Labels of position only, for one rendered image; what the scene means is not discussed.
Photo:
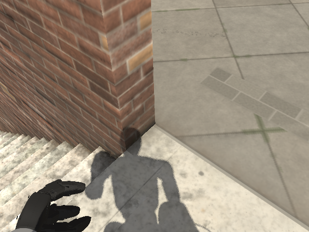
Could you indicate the left robot hand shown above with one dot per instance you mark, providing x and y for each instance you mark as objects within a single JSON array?
[{"x": 40, "y": 216}]

